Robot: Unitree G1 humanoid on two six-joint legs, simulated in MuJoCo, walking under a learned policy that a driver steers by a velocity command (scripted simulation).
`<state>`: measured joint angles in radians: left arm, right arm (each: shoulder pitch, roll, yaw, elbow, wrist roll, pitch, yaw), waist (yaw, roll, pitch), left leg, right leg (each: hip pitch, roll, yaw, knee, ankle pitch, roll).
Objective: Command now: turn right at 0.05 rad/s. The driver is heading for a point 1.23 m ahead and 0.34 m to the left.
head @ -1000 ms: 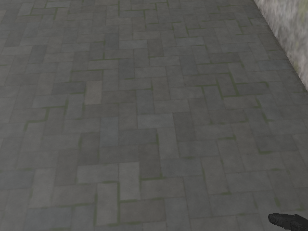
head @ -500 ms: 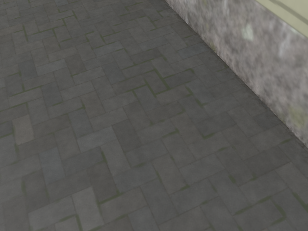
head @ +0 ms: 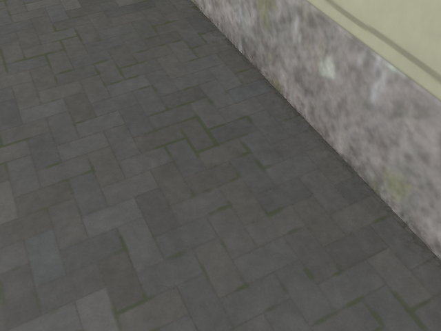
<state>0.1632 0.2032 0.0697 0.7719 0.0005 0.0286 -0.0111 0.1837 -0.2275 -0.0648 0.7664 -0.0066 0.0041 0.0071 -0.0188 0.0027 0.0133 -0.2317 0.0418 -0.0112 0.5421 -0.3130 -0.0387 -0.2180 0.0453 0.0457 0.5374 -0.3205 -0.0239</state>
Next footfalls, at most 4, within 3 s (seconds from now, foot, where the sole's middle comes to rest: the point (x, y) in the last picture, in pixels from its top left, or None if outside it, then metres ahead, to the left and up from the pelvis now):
2.12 right None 0.41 -0.03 -0.77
2.48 left None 0.34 0.17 -0.77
2.96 right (256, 293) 0.62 -0.09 -0.77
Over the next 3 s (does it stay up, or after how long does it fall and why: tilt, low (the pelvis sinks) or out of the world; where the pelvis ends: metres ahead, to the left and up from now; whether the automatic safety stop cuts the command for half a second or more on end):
stays up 0.50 0.01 -0.01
